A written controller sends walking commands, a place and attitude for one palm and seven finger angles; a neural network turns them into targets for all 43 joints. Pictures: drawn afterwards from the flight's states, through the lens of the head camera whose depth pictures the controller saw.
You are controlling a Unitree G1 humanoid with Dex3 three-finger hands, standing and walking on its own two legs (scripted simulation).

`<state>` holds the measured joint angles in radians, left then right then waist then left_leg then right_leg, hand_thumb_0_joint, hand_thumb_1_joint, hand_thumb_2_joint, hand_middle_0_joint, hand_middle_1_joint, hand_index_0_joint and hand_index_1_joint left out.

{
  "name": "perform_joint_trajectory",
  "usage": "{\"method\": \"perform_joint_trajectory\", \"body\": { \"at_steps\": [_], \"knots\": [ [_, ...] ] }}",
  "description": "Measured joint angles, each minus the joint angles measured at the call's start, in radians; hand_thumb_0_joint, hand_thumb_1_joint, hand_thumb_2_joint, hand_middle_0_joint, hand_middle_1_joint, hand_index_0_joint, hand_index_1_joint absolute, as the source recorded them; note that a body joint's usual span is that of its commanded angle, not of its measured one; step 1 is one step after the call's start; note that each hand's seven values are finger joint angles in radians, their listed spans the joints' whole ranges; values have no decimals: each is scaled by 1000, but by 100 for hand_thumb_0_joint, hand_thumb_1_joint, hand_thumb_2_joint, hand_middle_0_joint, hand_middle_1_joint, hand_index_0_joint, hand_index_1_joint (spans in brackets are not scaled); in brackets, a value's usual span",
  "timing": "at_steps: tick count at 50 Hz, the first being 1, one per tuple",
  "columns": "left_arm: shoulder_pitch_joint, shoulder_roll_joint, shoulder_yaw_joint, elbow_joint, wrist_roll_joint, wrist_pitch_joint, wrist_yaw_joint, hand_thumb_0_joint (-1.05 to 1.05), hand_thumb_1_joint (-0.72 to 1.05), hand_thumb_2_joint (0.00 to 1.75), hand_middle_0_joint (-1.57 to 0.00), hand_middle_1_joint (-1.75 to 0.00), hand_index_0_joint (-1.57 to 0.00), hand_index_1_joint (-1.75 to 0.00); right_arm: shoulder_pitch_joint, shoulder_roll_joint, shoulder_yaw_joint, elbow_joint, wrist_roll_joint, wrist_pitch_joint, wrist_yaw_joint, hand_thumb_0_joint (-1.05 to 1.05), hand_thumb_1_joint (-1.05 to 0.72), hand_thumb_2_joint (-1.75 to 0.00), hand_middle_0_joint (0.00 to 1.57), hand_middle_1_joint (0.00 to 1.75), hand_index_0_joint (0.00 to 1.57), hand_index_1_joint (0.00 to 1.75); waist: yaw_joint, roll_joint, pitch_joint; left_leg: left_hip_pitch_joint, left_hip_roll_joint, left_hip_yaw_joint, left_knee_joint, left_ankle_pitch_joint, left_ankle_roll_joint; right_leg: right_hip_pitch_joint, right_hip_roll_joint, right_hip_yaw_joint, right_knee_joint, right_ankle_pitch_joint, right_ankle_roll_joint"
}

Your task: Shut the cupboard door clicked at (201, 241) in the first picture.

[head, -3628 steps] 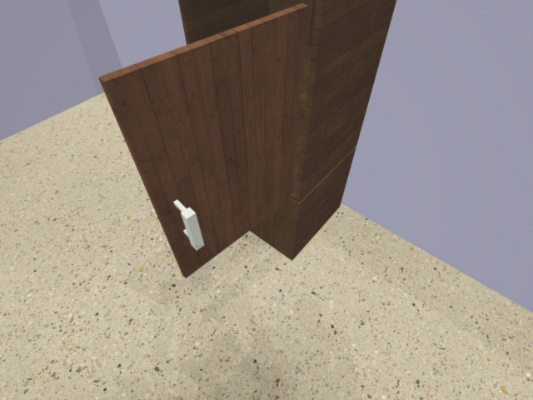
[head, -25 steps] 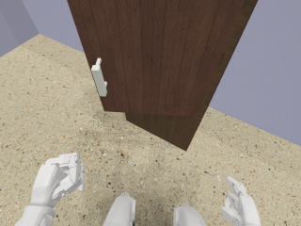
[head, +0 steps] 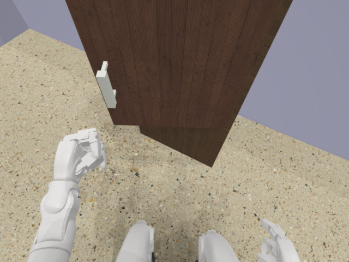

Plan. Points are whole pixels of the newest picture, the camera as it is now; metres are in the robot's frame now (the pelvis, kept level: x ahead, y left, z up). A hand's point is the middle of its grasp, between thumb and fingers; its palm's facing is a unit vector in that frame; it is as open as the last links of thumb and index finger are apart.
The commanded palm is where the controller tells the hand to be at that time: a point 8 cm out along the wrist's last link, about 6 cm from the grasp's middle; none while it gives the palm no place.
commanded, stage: bring the fist close to the handle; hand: left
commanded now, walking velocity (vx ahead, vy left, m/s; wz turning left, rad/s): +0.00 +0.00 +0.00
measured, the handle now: (108, 85) +0.55 +0.21 +0.02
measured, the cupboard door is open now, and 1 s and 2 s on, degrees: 27 27 16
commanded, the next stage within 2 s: push the door shut along its arc in 0.90 s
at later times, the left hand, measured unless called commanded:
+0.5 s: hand (121, 118) +0.44 +0.16 +0.02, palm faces +0.03 -1.00 -0.04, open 3.1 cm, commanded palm +0.43 +0.20 +0.02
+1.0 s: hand (118, 114) +0.45 +0.16 +0.03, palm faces +0.03 -1.00 -0.04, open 3.1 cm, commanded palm +0.42 +0.21 +0.02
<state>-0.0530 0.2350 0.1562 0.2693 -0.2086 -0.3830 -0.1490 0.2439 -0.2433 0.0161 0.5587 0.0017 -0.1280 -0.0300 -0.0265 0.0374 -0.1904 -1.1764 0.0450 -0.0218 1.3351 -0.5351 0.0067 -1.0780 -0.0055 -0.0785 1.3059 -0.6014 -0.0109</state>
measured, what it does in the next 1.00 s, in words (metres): stands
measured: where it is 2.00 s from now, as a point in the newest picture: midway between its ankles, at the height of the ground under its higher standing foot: outside the picture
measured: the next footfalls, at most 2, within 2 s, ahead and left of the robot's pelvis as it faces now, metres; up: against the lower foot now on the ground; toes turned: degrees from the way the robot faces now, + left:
none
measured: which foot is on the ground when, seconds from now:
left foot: down 0.00-1.00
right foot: down 0.00-1.00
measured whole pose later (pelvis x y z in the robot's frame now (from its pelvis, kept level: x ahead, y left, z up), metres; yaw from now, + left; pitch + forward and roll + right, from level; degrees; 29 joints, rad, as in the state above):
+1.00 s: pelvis +0.00 -0.01 -0.01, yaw -1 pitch +26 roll -2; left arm -0.63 0.33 0.32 0.94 -0.12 -0.56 -0.17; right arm 0.28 -0.25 -0.01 0.64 -0.02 0.02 0.01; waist -0.10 0.03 -0.19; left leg -1.29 0.06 -0.01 1.36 -0.53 0.00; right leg -1.21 0.01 -0.06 1.35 -0.59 -0.02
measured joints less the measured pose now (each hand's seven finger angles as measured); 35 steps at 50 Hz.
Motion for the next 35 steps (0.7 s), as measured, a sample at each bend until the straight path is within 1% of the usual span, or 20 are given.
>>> {"method": "perform_joint_trajectory", "body": {
  "at_steps": [5,8,12,16,23,27,31,35],
  "knots": [
    [-97,-5,-21,124,25,-9,-3,1,90,90,-130,-150,-130,-150,3,-8,-4,15,0,16,6,1,-90,-89,20,30,20,30,-8,1,6,-10,-3,5,-1,2,2,-12,-3,5,2,1,2],
    [-153,-13,-20,183,36,-23,1,1,90,90,-130,-150,-130,-150,-2,-8,-7,25,-2,23,4,1,-90,-89,20,30,20,30,-17,-5,11,-21,-1,10,1,4,3,-28,-2,10,8,3,2],
    [-243,-11,15,260,50,-66,30,1,90,90,-130,-150,-130,-150,-10,-5,-12,41,-9,30,6,1,-91,-89,20,30,20,30,-29,-10,14,-41,1,13,9,5,0,-51,0,14,21,3,1],
    [-345,19,52,362,67,-93,46,1,90,90,-130,-150,-130,-150,-11,-2,-12,55,-13,45,11,1,-91,-89,20,30,20,30,-39,-12,9,-63,3,14,18,5,-2,-76,1,15,35,1,-2],
    [-520,67,94,579,74,-84,16,1,90,90,-130,-150,-130,-150,5,-6,-8,72,-12,72,13,1,-91,-89,20,30,20,30,-59,-3,16,-100,6,8,27,11,-6,-113,4,10,46,5,-8],
    [-607,85,134,669,83,-117,13,1,90,90,-130,-150,-130,-150,19,-8,-10,88,-21,78,13,1,-91,-89,20,30,20,30,-77,-2,14,-135,9,6,44,9,-9,-149,8,9,63,3,-10],
    [-646,104,174,700,99,-145,7,1,90,90,-130,-150,-130,-150,38,-10,-19,92,-28,99,24,1,-91,-89,20,30,20,30,-93,-1,7,-160,16,11,61,1,-9,-180,14,15,80,-2,-11],
    [-630,116,191,710,105,-133,-8,1,90,90,-129,-150,-130,-150,59,-11,-23,84,-23,131,34,1,-91,-89,20,30,20,30,-96,4,8,-154,21,21,56,-3,-8,-179,18,25,79,-2,-9]
  ]
}}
